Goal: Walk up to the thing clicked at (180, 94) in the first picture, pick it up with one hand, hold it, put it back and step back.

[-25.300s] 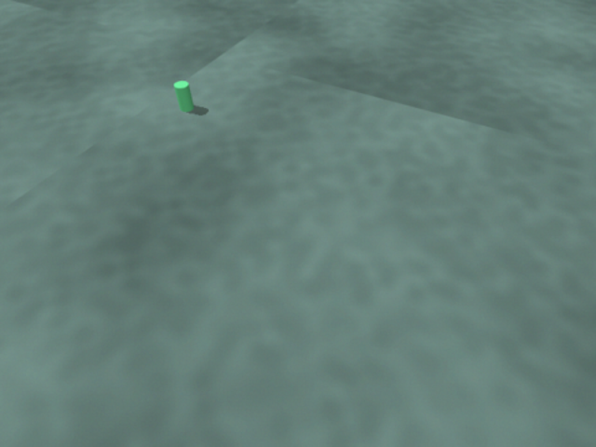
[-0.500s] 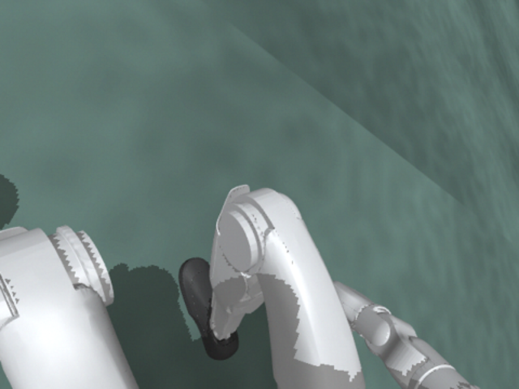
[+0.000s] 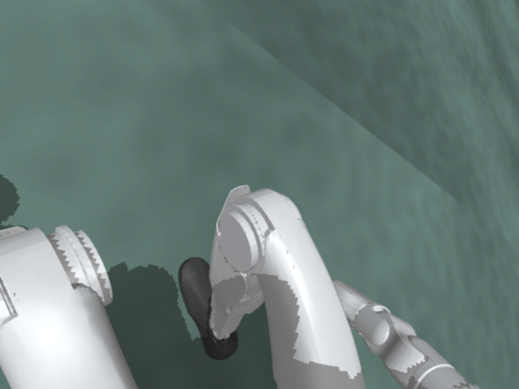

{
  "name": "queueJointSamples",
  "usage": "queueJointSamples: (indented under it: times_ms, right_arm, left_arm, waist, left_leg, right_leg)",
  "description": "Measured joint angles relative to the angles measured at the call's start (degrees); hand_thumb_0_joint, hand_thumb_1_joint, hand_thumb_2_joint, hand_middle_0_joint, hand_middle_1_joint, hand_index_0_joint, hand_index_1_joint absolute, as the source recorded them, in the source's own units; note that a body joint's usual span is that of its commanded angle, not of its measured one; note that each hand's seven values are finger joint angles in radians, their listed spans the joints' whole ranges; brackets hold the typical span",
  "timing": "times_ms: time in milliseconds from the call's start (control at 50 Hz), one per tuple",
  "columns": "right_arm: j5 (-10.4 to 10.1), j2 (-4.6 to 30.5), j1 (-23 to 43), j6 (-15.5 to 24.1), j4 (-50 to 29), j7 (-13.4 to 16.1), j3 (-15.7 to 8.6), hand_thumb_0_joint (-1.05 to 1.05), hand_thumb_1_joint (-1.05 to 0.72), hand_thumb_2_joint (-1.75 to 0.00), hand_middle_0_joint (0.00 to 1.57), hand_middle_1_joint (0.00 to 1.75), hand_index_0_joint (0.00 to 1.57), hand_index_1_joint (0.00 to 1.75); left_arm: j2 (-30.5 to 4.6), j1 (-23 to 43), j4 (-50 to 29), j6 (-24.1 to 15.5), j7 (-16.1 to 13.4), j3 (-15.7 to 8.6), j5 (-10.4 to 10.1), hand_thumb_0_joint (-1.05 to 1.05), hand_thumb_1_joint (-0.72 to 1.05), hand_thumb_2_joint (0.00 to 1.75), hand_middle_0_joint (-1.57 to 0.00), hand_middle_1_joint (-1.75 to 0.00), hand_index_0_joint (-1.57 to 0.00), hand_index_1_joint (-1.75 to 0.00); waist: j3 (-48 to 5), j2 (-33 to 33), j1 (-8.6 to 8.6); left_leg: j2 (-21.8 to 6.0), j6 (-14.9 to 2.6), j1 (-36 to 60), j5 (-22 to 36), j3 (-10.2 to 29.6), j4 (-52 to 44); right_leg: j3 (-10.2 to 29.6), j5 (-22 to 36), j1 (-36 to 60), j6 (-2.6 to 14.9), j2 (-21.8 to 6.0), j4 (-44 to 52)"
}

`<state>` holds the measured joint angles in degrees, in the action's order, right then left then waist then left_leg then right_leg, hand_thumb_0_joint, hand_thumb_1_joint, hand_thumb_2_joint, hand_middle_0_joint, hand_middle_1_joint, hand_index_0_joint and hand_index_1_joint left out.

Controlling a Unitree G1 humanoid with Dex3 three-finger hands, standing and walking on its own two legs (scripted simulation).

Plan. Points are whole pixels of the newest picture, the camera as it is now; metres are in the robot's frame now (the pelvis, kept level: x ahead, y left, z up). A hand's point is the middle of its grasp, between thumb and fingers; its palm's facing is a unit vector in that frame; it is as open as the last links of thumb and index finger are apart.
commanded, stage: withdraw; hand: left
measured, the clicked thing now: out of the picture +0.42 +0.33 -0.21
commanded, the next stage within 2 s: rise in 0.22 s
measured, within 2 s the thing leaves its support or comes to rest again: neither
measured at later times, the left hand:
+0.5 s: hand out of the picture +0.35 +0.41 -0.07, palm faces +0.45 -0.87 -0.21, open 17.4 cm
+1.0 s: hand out of the picture +0.24 +0.36 +0.11, palm faces +0.39 -0.78 -0.49, open 17.4 cm
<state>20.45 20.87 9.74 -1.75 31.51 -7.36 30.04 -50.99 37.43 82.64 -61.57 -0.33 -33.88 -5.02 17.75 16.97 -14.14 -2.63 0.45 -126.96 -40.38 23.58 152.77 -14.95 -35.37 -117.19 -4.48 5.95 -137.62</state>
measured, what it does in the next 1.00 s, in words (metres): rises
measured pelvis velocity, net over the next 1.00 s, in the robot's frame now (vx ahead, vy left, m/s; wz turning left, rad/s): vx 0.03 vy -0.02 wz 0.23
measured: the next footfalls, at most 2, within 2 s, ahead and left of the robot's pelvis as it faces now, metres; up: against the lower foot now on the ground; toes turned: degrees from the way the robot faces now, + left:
none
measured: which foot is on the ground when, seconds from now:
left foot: down 0.00-1.00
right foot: down 0.00-1.00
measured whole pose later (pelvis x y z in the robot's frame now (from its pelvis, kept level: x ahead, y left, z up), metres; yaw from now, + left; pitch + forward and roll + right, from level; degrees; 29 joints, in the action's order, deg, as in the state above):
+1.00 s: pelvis +0.03 -0.02 +0.20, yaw +13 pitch +31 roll -5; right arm -2.8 13.9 -4.4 -6.7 31.6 1.4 0.5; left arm -27.4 4.1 23.0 -1.0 -3.3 -19.6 1.7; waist -7.9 0.2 -1.7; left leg -3.7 1.1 -105.1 -36.0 5.3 109.5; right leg -3.7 -36.8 -101.5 -0.3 0.1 -106.9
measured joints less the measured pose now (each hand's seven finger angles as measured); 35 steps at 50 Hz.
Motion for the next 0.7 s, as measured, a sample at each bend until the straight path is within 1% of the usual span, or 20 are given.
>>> queueJointSamples:
  times_ms: [100, 160, 220, 280, 300, 360, 400, 420, 460, 520, 560, 600, 640, 700]
  right_arm:
    - [-0.61, -0.41, -1.31, -0.54, 0.08, 0.28, -1.61, -0.01, -0.91, -0.90, 0.20, 0.30, 0.21, 0.30]
    - [-1.62, -0.72, -3.05, -1.00, 0.35, 0.44, -3.56, -0.01, -0.91, -0.90, 0.20, 0.30, 0.21, 0.30]
    - [-3.37, -0.79, -4.88, -1.22, 0.74, 0.64, -5.74, -0.01, -0.91, -0.90, 0.20, 0.30, 0.21, 0.30]
    - [-5.43, -0.67, -6.18, -1.06, 1.11, 0.85, -7.83, -0.01, -0.91, -0.90, 0.20, 0.30, 0.21, 0.30]
    - [-6.12, -0.68, -6.56, -0.92, 1.35, 0.93, -8.57, 0.00, -0.91, -0.90, 0.20, 0.30, 0.21, 0.30]
    - [-7.89, -0.87, -7.32, -0.65, 2.04, 1.17, -10.57, 0.00, -0.90, -0.89, 0.20, 0.30, 0.21, 0.30]
    - [-9.66, -1.82, -7.79, -0.86, 2.54, 1.32, -12.78, 0.00, -0.89, -0.89, 0.20, 0.31, 0.21, 0.30]
    - [-10.49, -2.40, -8.11, -1.12, 2.74, 1.42, -13.91, 0.00, -0.89, -0.89, 0.20, 0.31, 0.21, 0.30]
    - [-12.05, -3.40, -8.78, -1.68, 2.96, 1.59, -15.82, 0.00, -0.89, -0.90, 0.20, 0.31, 0.21, 0.30]
    - [-14.03, -4.57, -9.70, -2.53, 3.03, 1.97, -18.06, 0.00, -0.90, -0.90, 0.20, 0.31, 0.21, 0.30]
    - [-15.12, -5.02, -10.34, -3.14, 3.00, 2.23, -19.34, 0.00, -0.91, -0.90, 0.20, 0.31, 0.21, 0.30]
    - [-16.05, -5.25, -10.94, -3.75, 2.95, 2.51, -20.61, 0.00, -0.91, -0.90, 0.20, 0.31, 0.21, 0.30]
    - [-16.85, -5.39, -11.68, -4.29, 3.03, 2.83, -22.10, 0.00, -0.90, -0.90, 0.20, 0.31, 0.21, 0.30]
    - [-18.15, -5.40, -12.97, -4.86, 3.29, 3.21, -24.58, 0.00, -0.90, -0.90, 0.20, 0.31, 0.21, 0.30]
  left_arm:
    - [0.31, -0.97, -5.65, 2.38, 1.59, -2.89, 0.54, -0.01, -0.58, 0.11, -0.17, -0.13, -0.16, -0.13]
    - [0.92, -2.21, -10.67, 5.33, 3.16, -3.20, 0.09, -0.01, -0.58, 0.09, -0.14, -0.10, -0.13, -0.11]
    - [1.87, -3.60, -15.09, 8.62, 5.52, -2.23, -1.43, -0.01, -0.59, 0.08, -0.12, -0.08, -0.10, -0.09]
    - [2.81, -4.79, -17.55, 11.99, 7.90, -1.11, -3.15, -0.01, -0.59, 0.06, -0.10, -0.07, -0.09, -0.07]
    - [3.22, -4.97, -17.87, 13.00, 8.59, -0.38, -3.87, -0.01, -0.60, 0.05, -0.10, -0.07, -0.09, -0.07]
    - [4.79, -5.59, -19.12, 15.94, 10.46, 0.71, -4.61, -0.01, -0.60, 0.04, -0.08, -0.06, -0.09, -0.06]
    - [5.14, -5.85, -19.54, 18.98, 9.96, 1.13, -0.81, -0.01, -0.58, 0.04, -0.08, -0.06, -0.08, -0.06]
    - [5.34, -6.03, -20.01, 20.90, 9.63, 1.66, 0.68, -0.01, -0.57, 0.04, -0.08, -0.06, -0.08, -0.06]
    - [6.02, -6.50, -21.31, 24.60, 8.90, 2.30, 3.25, -0.01, -0.55, 0.04, -0.07, -0.06, -0.08, -0.05]
    - [6.66, -7.54, -23.75, 29.80, 7.64, 2.14, 6.58, -0.01, -0.53, 0.04, -0.08, -0.07, -0.08, -0.05]
    - [6.45, -8.03, -25.07, 32.98, 6.67, 1.88, 8.09, -0.01, -0.51, 0.05, -0.08, -0.07, -0.08, -0.06]
    - [5.96, -8.70, -26.15, 35.89, 5.67, 1.42, 9.03, -0.01, -0.50, 0.06, -0.08, -0.07, -0.08, -0.06]
    - [5.78, -9.60, -27.40, 38.75, 4.67, 1.41, 9.37, -0.01, -0.50, 0.06, -0.08, -0.07, -0.08, -0.06]
    - [7.05, -11.56, -30.52, 43.02, 3.38, 2.66, 9.40, -0.01, -0.50, 0.07, -0.07, -0.06, -0.07, -0.06]
  waist:
    - [-0.77, -0.39, 0.78]
    - [-2.32, -1.43, 1.66]
    - [-4.70, -3.08, 2.55]
    - [-7.33, -4.95, 3.47]
    - [-8.24, -5.54, 3.84]
    - [-10.38, -6.95, 5.02]
    - [-11.49, -7.46, 5.76]
    - [-12.18, -7.73, 6.10]
    - [-13.71, -8.44, 6.66]
    - [-15.87, -9.76, 7.21]
    - [-17.23, -10.78, 7.55]
    - [-18.41, -11.91, 7.93]
    - [-19.60, -13.04, 8.56]
    - [-21.45, -14.51, 9.88]
  left_leg:
    - [0.04, 0.14, 0.00, 0.00, -0.25, -0.26]
    - [0.10, 0.18, -0.24, 0.15, -0.91, -0.95]
    - [0.20, -0.06, -0.79, 0.57, -2.09, -2.03]
    - [0.16, -0.53, -1.49, 1.16, -3.44, -3.23]
    - [0.12, -0.71, -1.76, 1.35, -3.94, -3.63]
    - [-0.14, -1.17, -2.20, 1.74, -5.33, -4.77]
    - [-0.42, -1.32, -2.09, 1.87, -6.34, -5.74]
    - [-0.50, -1.35, -2.04, 1.96, -6.88, -6.39]
    - [-0.56, -1.40, -1.97, 2.19, -8.00, -7.91]
    - [-0.51, -1.41, -1.60, 2.57, -9.63, -10.51]
    - [-0.44, -1.40, -1.33, 2.84, -10.67, -12.23]
    - [-0.40, -1.36, -0.97, 3.08, -11.65, -13.91]
    - [-0.41, -1.37, -0.59, 3.30, -12.64, -15.60]
    - [-0.45, -1.37, 0.32, 3.58, -14.38, -18.44]
  right_leg:
    - [0.09, -0.15, -0.03, 0.52, -0.21, 0.02]
    - [0.45, -0.37, -0.28, 0.80, -0.58, 0.23]
    - [1.13, -0.66, -0.71, 0.95, -1.14, 0.58]
    - [1.94, -0.76, -1.32, 1.04, -1.60, 1.06]
    - [2.25, -0.79, -1.60, 1.16, -1.73, 1.21]
    - [3.13, -0.87, -2.22, 1.58, -2.02, 1.63]
    - [3.82, -0.90, -2.46, 1.79, -2.18, 2.02]
    - [4.19, -0.93, -2.58, 1.88, -2.32, 2.33]
    - [4.91, -1.08, -2.77, 2.11, -2.71, 3.13]
    - [5.96, -1.34, -2.81, 2.45, -3.37, 4.61]
    - [6.64, -1.50, -2.85, 2.69, -3.81, 5.58]
    - [7.33, -1.61, -2.84, 2.77, -4.17, 6.56]
    - [8.05, -1.68, -2.85, 2.67, -4.47, 7.57]
    - [9.38, -1.82, -2.71, 2.66, -4.92, 9.24]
